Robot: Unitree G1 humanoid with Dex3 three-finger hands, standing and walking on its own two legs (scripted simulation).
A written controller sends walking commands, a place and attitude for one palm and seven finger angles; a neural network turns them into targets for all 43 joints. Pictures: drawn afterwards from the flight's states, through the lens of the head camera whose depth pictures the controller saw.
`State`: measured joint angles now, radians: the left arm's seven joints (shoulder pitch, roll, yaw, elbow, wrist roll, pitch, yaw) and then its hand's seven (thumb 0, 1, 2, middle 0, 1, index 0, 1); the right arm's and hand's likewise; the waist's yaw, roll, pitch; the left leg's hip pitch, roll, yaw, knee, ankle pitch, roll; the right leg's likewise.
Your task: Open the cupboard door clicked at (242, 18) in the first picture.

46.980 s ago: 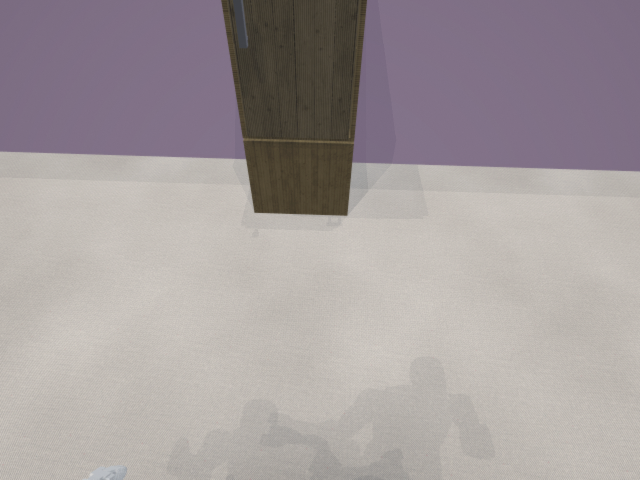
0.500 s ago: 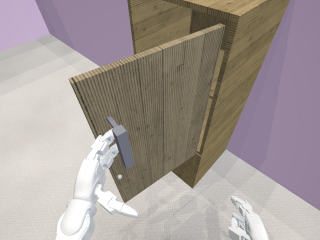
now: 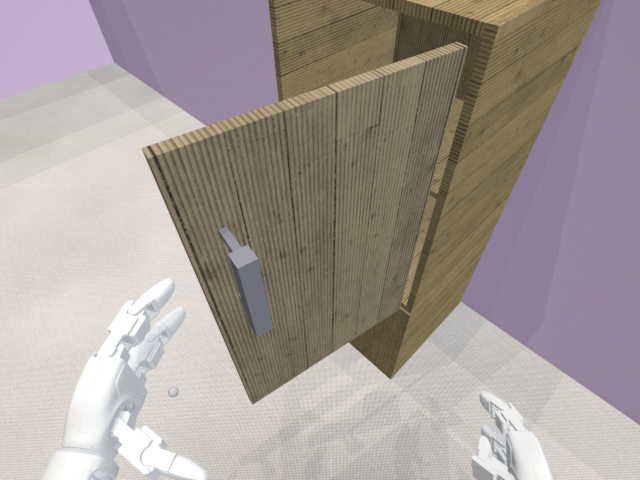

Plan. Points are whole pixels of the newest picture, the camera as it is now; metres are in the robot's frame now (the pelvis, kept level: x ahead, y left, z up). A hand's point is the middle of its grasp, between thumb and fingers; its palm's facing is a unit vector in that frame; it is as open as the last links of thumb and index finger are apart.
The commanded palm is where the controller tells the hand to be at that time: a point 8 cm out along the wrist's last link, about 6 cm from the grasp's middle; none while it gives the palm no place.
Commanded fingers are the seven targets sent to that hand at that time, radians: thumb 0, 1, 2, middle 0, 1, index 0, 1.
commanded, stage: slide the hand sideways off the handle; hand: left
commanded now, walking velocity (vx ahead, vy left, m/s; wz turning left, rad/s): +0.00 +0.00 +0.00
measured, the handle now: (244, 283) +0.32 +0.11 +0.10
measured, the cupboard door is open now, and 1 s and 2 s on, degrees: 79 79 79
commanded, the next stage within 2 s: draw the hand back to the body in 0.04 s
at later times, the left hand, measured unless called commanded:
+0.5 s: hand (132, 392) +0.18 +0.19 +0.12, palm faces -0.03 -1.00 -0.08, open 16.3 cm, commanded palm +0.15 +0.25 +0.14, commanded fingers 0.00 -0.50 0.30 -0.15 -0.30 -0.15 -0.30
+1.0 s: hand (58, 357) +0.20 +0.25 +0.16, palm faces +0.33 -0.87 -0.36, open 13.2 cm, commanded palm +0.15 +0.29 +0.18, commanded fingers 0.00 0.34 0.66 -0.18 -0.30 -0.18 -0.30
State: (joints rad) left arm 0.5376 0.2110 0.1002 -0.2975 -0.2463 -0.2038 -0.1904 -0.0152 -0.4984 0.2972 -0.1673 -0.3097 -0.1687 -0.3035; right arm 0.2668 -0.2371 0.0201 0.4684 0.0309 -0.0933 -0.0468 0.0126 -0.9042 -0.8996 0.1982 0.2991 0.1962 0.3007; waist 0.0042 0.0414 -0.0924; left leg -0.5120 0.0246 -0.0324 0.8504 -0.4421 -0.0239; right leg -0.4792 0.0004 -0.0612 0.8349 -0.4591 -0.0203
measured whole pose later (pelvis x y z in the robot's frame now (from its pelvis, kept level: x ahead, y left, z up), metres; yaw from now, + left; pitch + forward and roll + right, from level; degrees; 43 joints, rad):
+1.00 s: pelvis +0.00 +0.02 +0.03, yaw -1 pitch -2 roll -1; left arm 0.53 0.31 0.20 -0.44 -0.05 -0.04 0.13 -0.01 0.01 0.51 -0.17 -0.30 -0.18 -0.30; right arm 0.22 -0.22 0.05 0.59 0.00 -0.13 -0.10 0.01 -0.90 -0.90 0.20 0.30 0.20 0.30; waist 0.06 0.05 0.00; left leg -0.20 0.00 0.00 0.54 -0.31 0.01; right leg -0.17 -0.02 -0.03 0.51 -0.31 0.01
